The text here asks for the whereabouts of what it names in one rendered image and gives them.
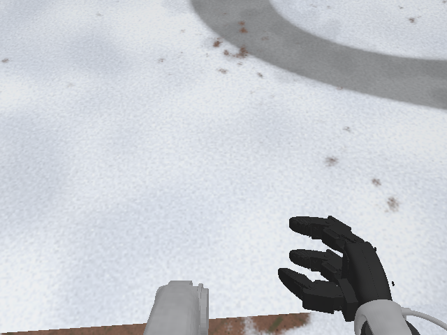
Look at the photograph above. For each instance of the robot right forearm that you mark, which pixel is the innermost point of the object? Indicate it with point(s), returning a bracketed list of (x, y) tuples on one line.
[(382, 317)]

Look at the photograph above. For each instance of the robot left thigh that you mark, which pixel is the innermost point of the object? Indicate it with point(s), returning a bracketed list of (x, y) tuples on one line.
[(179, 309)]

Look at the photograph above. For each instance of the robot right hand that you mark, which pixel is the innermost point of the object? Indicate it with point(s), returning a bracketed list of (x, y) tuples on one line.
[(354, 279)]

